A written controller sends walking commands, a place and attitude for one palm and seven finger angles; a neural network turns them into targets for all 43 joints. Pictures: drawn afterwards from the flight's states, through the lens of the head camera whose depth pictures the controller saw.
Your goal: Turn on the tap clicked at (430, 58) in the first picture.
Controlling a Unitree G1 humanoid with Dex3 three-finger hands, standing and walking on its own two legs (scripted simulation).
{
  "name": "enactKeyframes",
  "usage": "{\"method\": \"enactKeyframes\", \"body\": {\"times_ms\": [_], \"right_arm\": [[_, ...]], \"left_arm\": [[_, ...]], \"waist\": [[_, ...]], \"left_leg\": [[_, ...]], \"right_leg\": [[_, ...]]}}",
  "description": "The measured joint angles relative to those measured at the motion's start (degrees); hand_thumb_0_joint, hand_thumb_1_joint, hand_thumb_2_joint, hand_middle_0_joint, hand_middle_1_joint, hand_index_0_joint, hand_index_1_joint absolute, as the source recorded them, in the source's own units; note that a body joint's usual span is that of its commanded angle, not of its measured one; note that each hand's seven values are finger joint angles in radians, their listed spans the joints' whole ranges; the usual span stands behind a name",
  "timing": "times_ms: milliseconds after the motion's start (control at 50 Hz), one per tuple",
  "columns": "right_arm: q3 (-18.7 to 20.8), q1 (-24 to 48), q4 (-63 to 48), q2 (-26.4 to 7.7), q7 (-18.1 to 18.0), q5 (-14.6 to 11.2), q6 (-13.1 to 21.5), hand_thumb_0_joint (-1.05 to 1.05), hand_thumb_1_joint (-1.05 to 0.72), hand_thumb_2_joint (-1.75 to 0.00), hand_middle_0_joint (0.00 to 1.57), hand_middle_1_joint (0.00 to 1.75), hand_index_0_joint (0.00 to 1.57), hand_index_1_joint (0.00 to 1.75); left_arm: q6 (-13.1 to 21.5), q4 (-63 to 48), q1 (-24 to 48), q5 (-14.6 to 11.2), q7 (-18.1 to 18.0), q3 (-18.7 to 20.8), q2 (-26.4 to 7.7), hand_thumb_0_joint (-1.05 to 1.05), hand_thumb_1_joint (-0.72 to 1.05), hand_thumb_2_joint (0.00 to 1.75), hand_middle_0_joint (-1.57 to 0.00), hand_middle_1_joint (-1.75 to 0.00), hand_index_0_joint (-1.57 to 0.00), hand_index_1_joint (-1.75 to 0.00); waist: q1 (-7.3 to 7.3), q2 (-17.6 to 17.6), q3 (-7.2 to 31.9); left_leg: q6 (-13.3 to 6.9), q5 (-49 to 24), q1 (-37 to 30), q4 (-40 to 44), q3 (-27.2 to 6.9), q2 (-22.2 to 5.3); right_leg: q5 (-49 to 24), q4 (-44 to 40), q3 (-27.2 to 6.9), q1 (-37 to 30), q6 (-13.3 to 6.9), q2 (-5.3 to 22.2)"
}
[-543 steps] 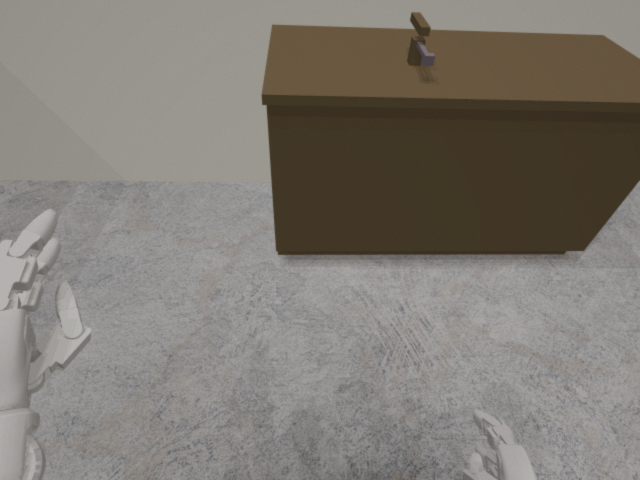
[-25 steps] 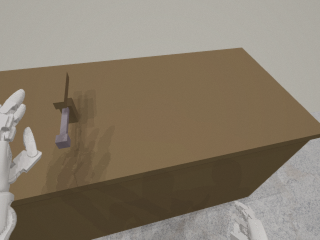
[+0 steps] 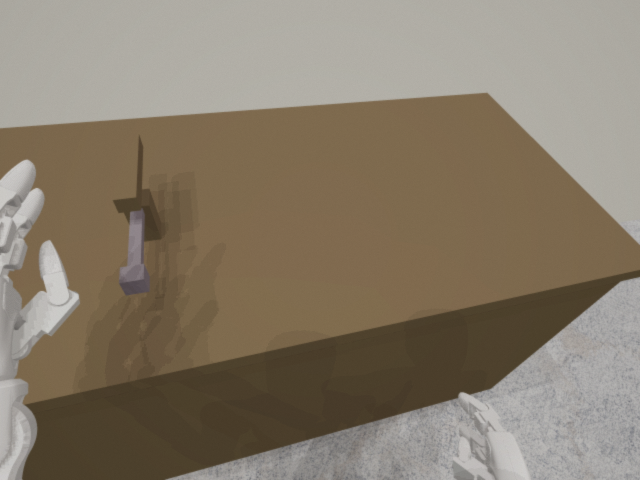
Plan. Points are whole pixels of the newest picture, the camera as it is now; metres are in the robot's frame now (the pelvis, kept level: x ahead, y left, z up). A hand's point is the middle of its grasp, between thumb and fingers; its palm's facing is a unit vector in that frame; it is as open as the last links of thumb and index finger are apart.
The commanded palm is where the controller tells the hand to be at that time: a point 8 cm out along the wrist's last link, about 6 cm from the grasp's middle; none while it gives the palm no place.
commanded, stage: come to a stop and stand still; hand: left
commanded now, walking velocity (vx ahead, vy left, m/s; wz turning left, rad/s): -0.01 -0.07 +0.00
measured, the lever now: (135, 279) +0.32 +0.27 +0.05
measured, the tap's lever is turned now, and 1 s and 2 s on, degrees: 0 0 0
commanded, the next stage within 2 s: look again from close up in 0.84 s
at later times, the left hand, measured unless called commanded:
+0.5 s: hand (104, 299) +0.23 +0.23 +0.16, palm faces +0.28 -0.85 -0.45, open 7.5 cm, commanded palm +0.17 +0.28 +0.17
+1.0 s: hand (90, 301) +0.23 +0.25 +0.16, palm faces +0.34 -0.87 -0.36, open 7.5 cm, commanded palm +0.17 +0.28 +0.17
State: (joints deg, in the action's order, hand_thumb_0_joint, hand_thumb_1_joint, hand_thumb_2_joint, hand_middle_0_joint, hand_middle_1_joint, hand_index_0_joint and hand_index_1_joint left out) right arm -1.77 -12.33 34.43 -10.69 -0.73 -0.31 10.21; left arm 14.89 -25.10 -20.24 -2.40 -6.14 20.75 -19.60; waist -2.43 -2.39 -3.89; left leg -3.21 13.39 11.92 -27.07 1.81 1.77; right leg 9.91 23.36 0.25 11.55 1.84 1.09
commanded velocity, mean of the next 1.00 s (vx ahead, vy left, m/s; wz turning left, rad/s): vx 0.00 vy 0.00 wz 0.00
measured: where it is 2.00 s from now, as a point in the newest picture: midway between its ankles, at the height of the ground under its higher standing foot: outside the picture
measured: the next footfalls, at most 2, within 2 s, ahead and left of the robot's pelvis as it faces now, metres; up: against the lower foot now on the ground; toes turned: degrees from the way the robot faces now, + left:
none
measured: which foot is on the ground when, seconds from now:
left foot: down 0.00-1.00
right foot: down 0.00-1.00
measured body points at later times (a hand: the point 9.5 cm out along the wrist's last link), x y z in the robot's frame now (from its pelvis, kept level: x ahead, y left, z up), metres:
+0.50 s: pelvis +0.00 +0.00 +0.00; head +0.03 +0.01 +0.44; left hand +0.21 +0.28 +0.18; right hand +0.16 -0.22 -0.09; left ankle +0.02 +0.08 -0.74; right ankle +0.03 -0.14 -0.74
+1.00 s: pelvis +0.00 +0.00 +0.00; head +0.02 +0.02 +0.45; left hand +0.20 +0.29 +0.18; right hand +0.19 -0.21 -0.06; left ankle +0.02 +0.08 -0.74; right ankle +0.03 -0.14 -0.74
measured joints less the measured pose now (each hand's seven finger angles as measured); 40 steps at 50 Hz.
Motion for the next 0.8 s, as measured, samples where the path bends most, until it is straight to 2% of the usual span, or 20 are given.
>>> {"method": "enactKeyframes", "body": {"times_ms": [220, 240, 260, 280, 320, 360, 380, 440, 500, 540, 620, 700, 800], "right_arm": [[-0.51, 2.00, -2.05, 1.00, -0.05, 0.06, -1.55, 0.02, -0.90, -0.90, 0.21, 0.30, 0.20, 0.30], [-0.14, 1.25, -2.65, 0.83, -0.21, 0.93, -0.90, 0.02, -0.90, -0.90, 0.21, 0.30, 0.20, 0.29], [0.20, 0.86, -2.76, 0.70, -0.18, 0.98, -0.30, 0.01, -0.90, -0.90, 0.21, 0.30, 0.20, 0.29], [0.44, 1.09, -2.44, 0.62, 0.27, 1.05, -0.29, 0.01, -0.90, -0.90, 0.21, 0.30, 0.20, 0.29], [0.62, 1.97, -2.01, 0.19, 1.83, 0.91, -0.91, 0.01, -0.90, -0.90, 0.21, 0.30, 0.20, 0.29], [0.95, 2.34, -2.22, -0.37, 3.33, 0.12, -1.52, 0.01, -0.90, -0.90, 0.21, 0.30, 0.20, 0.29], [1.12, 2.22, -2.44, -0.58, 3.81, -0.28, -1.81, 0.02, -0.90, -0.90, 0.21, 0.30, 0.20, 0.30], [1.17, 1.42, -2.67, -0.62, 3.54, -0.99, -2.62, 0.02, -0.90, -0.90, 0.21, 0.30, 0.20, 0.30], [0.72, 0.55, -2.29, -0.13, 1.76, -1.14, -3.58, 0.02, -0.90, -0.90, 0.21, 0.30, 0.20, 0.29], [0.55, -0.20, -2.16, -0.08, 0.71, -1.04, -3.76, 0.02, -0.90, -0.90, 0.21, 0.30, 0.20, 0.29], [0.53, -0.93, -1.56, -0.93, -0.35, -0.74, -3.25, 0.02, -0.91, -0.90, 0.21, 0.30, 0.20, 0.29], [0.79, -0.40, -0.81, -1.93, -0.44, -0.53, -2.25, 0.02, -0.91, -0.90, 0.21, 0.30, 0.20, 0.29], [0.98, 1.03, -0.95, -1.93, -0.46, -0.45, -2.12, 0.02, -0.91, -0.90, 0.20, 0.30, 0.20, 0.29]], "left_arm": [[-1.80, 0.25, -1.57, 0.28, 0.67, -1.12, -0.58, 0.02, 0.89, 0.90, -0.21, -0.30, -0.20, -0.30], [-1.99, 0.48, 1.12, 3.07, 1.83, -0.13, -2.44, 0.02, 0.88, 0.90, -0.21, -0.30, -0.21, -0.30], [-1.06, 2.24, 6.21, 4.57, 2.80, 1.45, -5.58, 0.02, 0.88, 0.90, -0.22, -0.30, -0.21, -0.30], [-0.18, 4.56, 11.37, 4.65, 3.06, 3.14, -8.17, 0.02, 0.88, 0.90, -0.22, -0.30, -0.21, -0.30], [0.07, 6.88, 16.79, 2.85, 2.58, 6.52, -10.10, 0.02, 0.88, 0.90, -0.22, -0.30, -0.21, -0.30], [-0.28, 4.95, 14.59, 0.69, 1.77, 8.28, -8.44, 0.02, 0.88, 0.90, -0.21, -0.30, -0.21, -0.30], [-0.42, 3.11, 11.66, 0.01, 1.59, 7.93, -6.89, 0.02, 0.89, 0.90, -0.21, -0.30, -0.20, -0.30], [-0.46, -1.38, 1.76, -0.24, 2.35, 3.65, -3.10, 0.02, 0.89, 0.90, -0.20, -0.30, -0.20, -0.30], [-0.70, -0.98, -4.09, 0.25, 3.25, 0.29, -2.37, 0.01, 0.89, 0.90, -0.21, -0.30, -0.20, -0.30], [-1.16, 0.75, -5.04, 0.38, 3.47, -0.38, -2.42, 0.01, 0.89, 0.90, -0.21, -0.30, -0.21, -0.30], [-2.06, 1.92, -3.48, 0.32, 2.69, 0.43, -2.08, 0.02, 0.88, 0.90, -0.22, -0.30, -0.21, -0.30], [-1.24, 0.00, -2.12, 0.06, 1.61, 0.78, -0.91, 0.02, 0.88, 0.90, -0.22, -0.30, -0.21, -0.30], [-0.05, -0.32, -2.06, 0.09, 1.37, 0.06, -0.69, 0.02, 0.88, 0.90, -0.21, -0.30, -0.21, -0.30]], "waist": [[0.82, -0.01, -0.24], [0.05, -0.04, -0.60], [-0.85, -0.30, -1.41], [-1.52, -0.68, -2.44], [-1.78, -0.55, -3.68], [-0.90, 0.96, -3.69], [-0.32, 1.81, -3.42], [1.23, 3.13, -2.53], [2.14, 2.61, -1.94], [2.20, 2.20, -1.83], [1.41, 1.85, -2.17], [0.81, 1.92, -1.94], [0.86, 1.82, -0.54]], "left_leg": [[-0.40, -0.17, -0.27, 0.80, 0.38, 0.16], [-0.40, 0.01, 0.75, -0.17, 0.03, 0.02], [-0.32, 0.25, 2.08, -1.53, -0.51, 0.05], [-0.15, 0.34, 2.88, -2.44, -0.80, 0.33], [0.01, 0.48, 3.55, -3.43, -0.46, 0.67], [-0.25, 0.89, 3.58, -3.92, 0.44, 0.52], [-0.40, 1.04, 3.32, -3.79, 0.93, 0.43], [-0.54, 1.00, 2.00, -2.45, 2.05, 0.31], [-0.40, 0.57, 1.04, -1.15, 2.28, 0.20], [-0.23, 0.49, 0.95, -1.07, 1.92, -0.05], [0.12, 0.76, 1.04, -1.72, 1.17, -0.65], [0.26, 0.91, 0.84, -1.84, 0.87, -0.89], [0.19, 0.71, 0.48, -1.06, 1.01, -0.83]], "right_leg": [[-0.65, -1.45, -0.39, -0.48, 0.44, 0.15], [-0.56, -1.02, 0.00, 0.13, 0.38, 0.03], [0.04, 0.53, 0.66, 1.35, -0.23, 0.09], [0.84, 2.52, 1.01, 2.55, -1.13, 0.36], [1.91, 5.21, 0.67, 4.09, -1.88, 0.73], [1.77, 5.45, -0.27, 4.35, -0.77, 0.62], [1.54, 5.12, -0.78, 4.18, -0.11, 0.54], [1.10, 3.97, -1.94, 3.35, 0.73, 0.39], [0.94, 3.29, -2.19, 2.76, 0.50, 0.25], [0.85, 2.90, -1.81, 2.42, 0.20, 0.01], [0.64, 2.29, -1.03, 1.74, -0.28, -0.55], [0.37, 1.53, -0.72, 1.09, -0.36, -0.79], [0.03, 0.58, -0.87, 0.69, -0.21, -0.74]]}}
